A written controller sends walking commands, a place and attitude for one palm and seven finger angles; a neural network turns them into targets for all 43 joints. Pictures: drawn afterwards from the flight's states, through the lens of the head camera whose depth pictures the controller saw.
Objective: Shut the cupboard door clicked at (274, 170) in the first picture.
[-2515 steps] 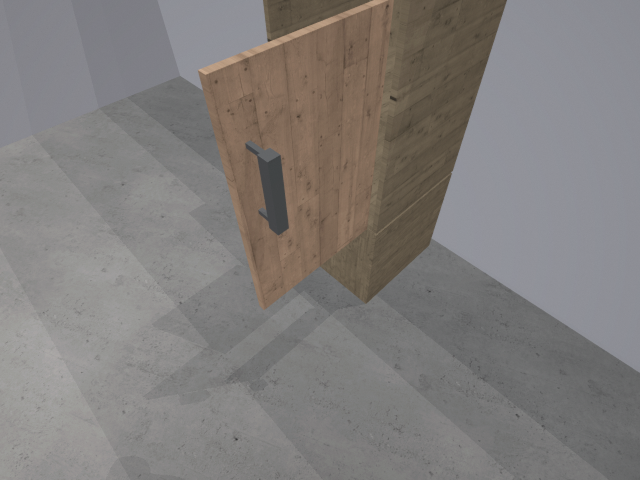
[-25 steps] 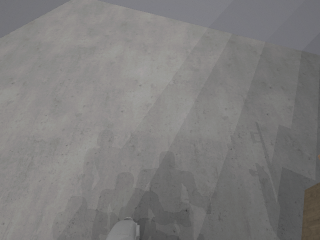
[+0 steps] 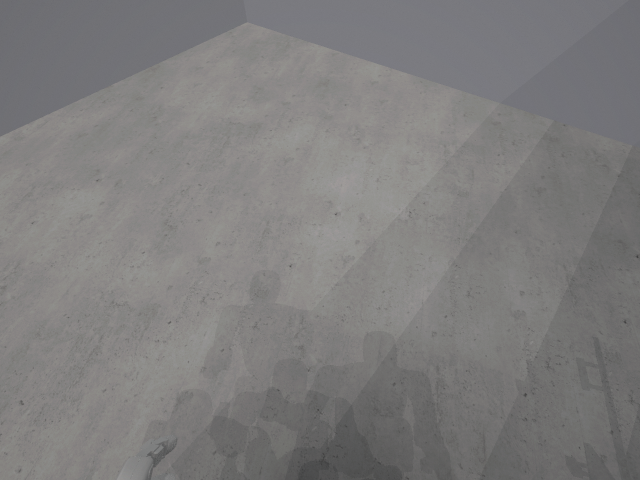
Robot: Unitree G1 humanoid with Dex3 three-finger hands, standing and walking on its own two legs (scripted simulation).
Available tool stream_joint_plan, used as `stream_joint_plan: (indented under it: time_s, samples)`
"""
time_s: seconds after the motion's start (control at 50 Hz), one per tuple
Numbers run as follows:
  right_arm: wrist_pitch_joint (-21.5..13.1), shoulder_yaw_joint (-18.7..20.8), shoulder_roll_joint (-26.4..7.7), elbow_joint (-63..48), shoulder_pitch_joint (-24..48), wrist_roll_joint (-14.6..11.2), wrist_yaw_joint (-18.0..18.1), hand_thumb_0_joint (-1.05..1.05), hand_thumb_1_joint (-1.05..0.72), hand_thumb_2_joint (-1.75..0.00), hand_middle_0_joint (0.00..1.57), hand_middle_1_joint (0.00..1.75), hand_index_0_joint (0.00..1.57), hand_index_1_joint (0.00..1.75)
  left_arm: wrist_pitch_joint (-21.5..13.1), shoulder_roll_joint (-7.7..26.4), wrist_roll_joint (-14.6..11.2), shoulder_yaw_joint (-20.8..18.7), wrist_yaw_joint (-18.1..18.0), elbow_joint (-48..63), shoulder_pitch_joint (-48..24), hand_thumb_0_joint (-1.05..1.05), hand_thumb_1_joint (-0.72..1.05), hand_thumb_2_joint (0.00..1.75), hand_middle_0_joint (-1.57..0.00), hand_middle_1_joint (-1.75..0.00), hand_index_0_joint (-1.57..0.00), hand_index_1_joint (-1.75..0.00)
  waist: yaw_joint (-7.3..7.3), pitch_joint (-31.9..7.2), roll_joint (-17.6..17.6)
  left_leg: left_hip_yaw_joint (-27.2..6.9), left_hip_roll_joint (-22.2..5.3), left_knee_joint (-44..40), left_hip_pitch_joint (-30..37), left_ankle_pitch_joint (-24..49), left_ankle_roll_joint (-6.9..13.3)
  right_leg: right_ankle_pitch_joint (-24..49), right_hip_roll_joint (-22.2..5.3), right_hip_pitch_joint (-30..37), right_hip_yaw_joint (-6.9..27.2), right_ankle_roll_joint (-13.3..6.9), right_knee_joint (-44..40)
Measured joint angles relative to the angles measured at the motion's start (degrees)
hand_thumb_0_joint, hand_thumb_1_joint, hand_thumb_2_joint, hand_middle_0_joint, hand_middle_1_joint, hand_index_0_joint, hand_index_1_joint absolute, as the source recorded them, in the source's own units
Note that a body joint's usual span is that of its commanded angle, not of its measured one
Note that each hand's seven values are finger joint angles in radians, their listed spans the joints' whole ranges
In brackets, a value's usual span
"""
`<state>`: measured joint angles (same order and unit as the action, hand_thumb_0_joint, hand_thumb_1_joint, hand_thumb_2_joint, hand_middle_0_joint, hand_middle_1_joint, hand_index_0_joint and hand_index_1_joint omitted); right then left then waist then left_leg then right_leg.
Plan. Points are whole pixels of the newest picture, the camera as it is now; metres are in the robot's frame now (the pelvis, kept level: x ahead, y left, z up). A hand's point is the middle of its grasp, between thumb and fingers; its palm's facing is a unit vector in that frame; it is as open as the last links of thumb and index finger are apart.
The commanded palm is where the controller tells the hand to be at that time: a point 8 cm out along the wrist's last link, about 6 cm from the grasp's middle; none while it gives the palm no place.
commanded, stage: walk to a spot facing it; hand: left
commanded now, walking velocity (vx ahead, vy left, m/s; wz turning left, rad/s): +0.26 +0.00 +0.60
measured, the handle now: out of the picture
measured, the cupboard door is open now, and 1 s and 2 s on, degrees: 24 24 24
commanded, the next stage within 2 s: turn to face it in 0.28 s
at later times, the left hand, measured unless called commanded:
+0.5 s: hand out of the picture +0.08 +0.23 -0.18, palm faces +0.32 -0.91 -0.25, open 7.3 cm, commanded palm none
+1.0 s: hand (186, 407) +0.25 +0.23 -0.16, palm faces +0.09 -0.97 -0.21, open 7.4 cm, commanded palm none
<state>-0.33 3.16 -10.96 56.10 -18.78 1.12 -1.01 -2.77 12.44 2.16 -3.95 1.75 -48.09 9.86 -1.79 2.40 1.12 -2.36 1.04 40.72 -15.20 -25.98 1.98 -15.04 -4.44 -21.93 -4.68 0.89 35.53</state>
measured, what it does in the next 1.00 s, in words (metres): walks ahead: left foot, then right foot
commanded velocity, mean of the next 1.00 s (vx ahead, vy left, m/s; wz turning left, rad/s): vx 0.01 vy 0.00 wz -0.18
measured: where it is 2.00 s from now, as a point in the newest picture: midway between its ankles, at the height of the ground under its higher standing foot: (316, 469)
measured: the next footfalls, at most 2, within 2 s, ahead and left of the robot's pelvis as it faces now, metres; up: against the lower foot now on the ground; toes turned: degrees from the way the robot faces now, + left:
left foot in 0.40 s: +0.24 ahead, +0.15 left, +0.00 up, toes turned +20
right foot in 0.76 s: +0.28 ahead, -0.08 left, +0.00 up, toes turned +5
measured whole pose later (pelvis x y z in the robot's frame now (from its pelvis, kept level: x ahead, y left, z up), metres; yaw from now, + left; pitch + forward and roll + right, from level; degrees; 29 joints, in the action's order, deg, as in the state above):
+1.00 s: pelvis +0.23 +0.04 +0.02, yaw +0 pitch +1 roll +1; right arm 2.3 3.5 -12.5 53.4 -9.3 0.0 1.6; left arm 2.4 10.1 1.6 -4.2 -0.4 -54.5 15.7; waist 1.5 4.2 -1.4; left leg 1.8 -0.6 45.9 -21.4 -25.9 -3.1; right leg -14.2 0.9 -15.5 5.4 0.0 28.7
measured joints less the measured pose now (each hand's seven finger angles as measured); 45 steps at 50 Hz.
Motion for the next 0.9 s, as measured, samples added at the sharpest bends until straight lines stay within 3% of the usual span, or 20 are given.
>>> stream_joint_plan:
  time_s: [0.04,0.08,0.14,0.2,0.28,0.34,0.38,0.4,0.42,0.46,0.5,0.58,0.66,0.74,0.78,0.84,0.9]
  samples:
    - [0.7,0.7,-0.8,0.9,0.5,0.2,-0.1,0.01,-0.9,-0.9,0.2,0.3,0.2,0.3,-0.6,-1.3,0.0,0.5,-0.8,-0.3,0.5,0.0,0.91,0.9,-0.2,-0.3,-0.2,-0.3,0.01,0.5,0.9,-0.3,0.3,15.7,-5.5,-1.8,0.3,-1.1,-0.1,1.7,-1.8,-1.6,1.2]
    - [0.8,1.2,-1.5,1.3,1.4,0.5,-0.4,0.01,-0.91,-0.9,0.2,0.3,0.2,0.3,-0.7,-2.6,0.0,0.8,-1.4,-1.3,2.0,0.0,0.91,0.9,-0.2,-0.3,-0.2,-0.3,-0.21,0.4,1.2,1.0,-0.5,26.2,-10.8,3.1,-0.1,-1.3,-0.5,4.8,-3.4,-1.8,-1.5]
    - [0.9,1.6,-1.9,0.7,3.0,0.3,-0.9,0.01,-0.91,-0.9,0.2,0.3,0.2,0.3,-0.8,-3.9,-0.3,1.0,-2.0,-3.6,4.5,0.0,0.91,0.9,-0.2,-0.3,-0.2,-0.3,-0.8,0.0,0.7,2.8,-2.7,29.2,-16.2,8.7,-1.3,-0.6,-1.1,9.6,-6.1,-1.5,-7.3]
    - [1.4,1.5,-1.7,-0.6,5.2,0.3,-1.2,0.01,-0.91,-0.9,0.19,0.3,0.2,0.3,-1.0,-3.4,-0.5,0.4,-2.8,-5.2,6.2,0.0,0.94,0.9,-0.2,-0.3,-0.2,-0.3,-0.59,0.9,-0.6,4.3,-4.2,23.9,-18.9,10.3,-2.3,-0.7,-1.7,13.5,-8.8,-1.2,-11.2]
    - [1.9,0.8,-2.0,-2.1,9.1,0.2,-1.7,0.01,-0.91,-0.9,0.19,0.29,0.2,0.3,-0.5,-2.4,-0.5,0.8,-2.8,-6.8,8.1,0.0,0.94,0.9,-0.2,-0.3,-0.2,-0.3,0.72,3.2,-1.5,6.8,-4.6,11.0,-18.2,11.3,-2.3,-2.8,-2.5,17.4,-12.2,-0.1,-12.3]
    - [1.9,0.2,-2.4,-3.5,12.2,0.1,-1.9,0.01,-0.91,-0.9,0.19,0.29,0.19,0.3,0.3,-1.6,-0.6,0.9,-2.6,-7.5,9.7,0.0,0.93,0.9,-0.2,-0.3,-0.2,-0.3,2.11,5.0,-2.3,9.0,-3.2,2.3,-15.2,10.9,-1.4,-6.3,-3.8,18.9,-13.9,1.3,-9.2]
    - [1.3,-0.2,-2.8,-5.0,13.6,0.2,-1.9,0.01,-0.91,-0.9,0.19,0.3,0.2,0.3,1.1,-1.0,-0.8,0.8,-2.5,-7.8,11.3,0.0,0.92,0.9,-0.2,-0.3,-0.2,-0.3,2.54,5.4,-3.0,10.2,-1.5,-3.9,-11.3,13.7,-0.4,-9.9,-5.7,18.2,-14.3,2.2,-2.7]
    - [0.7,-0.4,-3.8,-6.1,13.7,0.5,-2.0,0.01,-0.91,-0.9,0.19,0.3,0.2,0.3,1.7,-1.1,-1.1,0.7,-2.3,-7.6,12.7,0.0,0.92,0.9,-0.2,-0.3,-0.2,-0.3,2.87,4.6,-1.6,9.1,-2.2,-6.5,-9.3,19.0,1.5,-10.8,-5.7,15.6,-13.7,2.3,4.1]
    - [0.1,-0.3,-3.9,-6.7,14.2,0.4,-1.5,0.0,-0.91,-0.9,0.19,0.3,0.2,0.3,2.5,-0.6,-1.3,0.8,-2.4,-7.8,12.7,0.0,0.92,0.9,-0.2,-0.3,-0.2,-0.3,2.7,4.5,-1.6,8.7,-2.0,-4.4,-10.1,17.8,2.6,-13.7,-5.9,11.8,-10.7,2.3,12.8]
    - [-0.5,-0.9,-3.3,-7.0,15.2,0.1,-0.4,0.0,-0.91,-0.9,0.19,0.3,0.2,0.3,4.0,0.8,-1.4,0.5,-3.1,-7.9,10.9,0.0,0.92,0.9,-0.2,-0.3,-0.2,-0.3,3.47,5.5,-3.1,8.7,-1.3,-0.7,-10.3,13.2,2.9,-16.8,-4.6,5.1,-3.0,2.0,25.4]
    - [-0.4,-1.6,-2.8,-6.7,15.3,0.0,0.7,0.0,-0.91,-0.9,0.19,0.3,0.2,0.3,4.8,1.3,-1.3,0.4,-3.5,-8.0,8.7,0.0,0.92,0.9,-0.2,-0.3,-0.2,-0.3,4.18,5.4,-3.4,8.6,-1.2,-1.5,-8.8,11.8,2.3,-15.8,-3.1,0.5,0.8,1.8,29.6]
    - [0.2,-2.7,-0.8,-4.8,14.8,0.1,1.6,0.0,-0.91,-0.9,0.19,0.3,0.2,0.3,5.0,0.6,-0.9,0.9,-3.1,-7.7,6.1,0.0,0.92,0.9,-0.19,-0.3,-0.19,-0.3,4.57,3.4,-2.7,8.7,-1.6,-7.0,-4.5,13.2,1.6,-11.1,-1.7,-2.4,3.3,1.0,22.7]
    - [1.4,-3.2,1.2,-3.2,13.6,0.1,1.4,0.0,-0.91,-0.9,0.2,0.3,0.2,0.3,5.3,-1.2,-0.7,1.3,-2.2,-7.2,6.1,0.0,0.92,0.9,-0.19,-0.3,-0.19,-0.3,4.47,1.1,-1.0,9.6,-3.3,-9.5,-1.5,12.8,0.8,-7.9,0.4,-0.6,2.4,0.8,12.8]
    - [2.3,-2.6,2.3,-2.5,12.2,-0.1,1.2,0.0,-0.9,-0.9,0.2,0.3,0.2,0.3,5.2,-2.7,-0.7,1.1,-1.4,-6.6,7.2,0.0,0.91,0.9,-0.19,-0.3,-0.2,-0.3,4.33,0.3,-0.4,12.1,-5.2,-7.0,-0.8,9.7,-0.6,-2.1,2.3,3.7,1.3,0.6,3.3]
    - [2.6,-1.8,2.1,-2.5,11.4,-0.4,1.2,0.0,-0.9,-0.9,0.2,0.3,0.2,0.3,4.7,-3.1,-0.5,1.0,-1.3,-6.5,7.7,0.0,0.91,0.9,-0.19,-0.3,-0.2,-0.3,4.39,0.0,-0.5,13.1,-5.7,-3.2,-2.2,6.3,-1.6,-2.4,3.1,4.6,2.9,-0.7,0.3]
    - [3.4,-0.5,0.5,-2.1,10.8,-0.6,1.7,0.0,-0.9,-0.9,0.2,0.3,0.2,0.3,4.3,-4.6,-0.4,1.3,-1.6,-6.9,7.2,0.0,0.91,0.9,-0.2,-0.3,-0.2,-0.3,4.06,0.8,0.9,8.1,-3.6,9.1,-6.4,-2.5,-3.2,-3.1,4.4,4.3,4.1,-1.8,0.0]
    - [3.3,0.0,-0.6,-1.9,10.3,-0.8,2.1,0.01,-0.91,-0.9,0.2,0.3,0.2,0.3,4.3,-4.7,-0.6,0.9,-2.1,-6.8,6.8,0.0,0.91,0.9,-0.2,-0.3,-0.2,-0.3,3.78,1.6,0.0,5.6,-1.9,16.2,-8.9,-2.8,-4.3,-0.7,4.9,5.7,6.3,-1.8,-4.0]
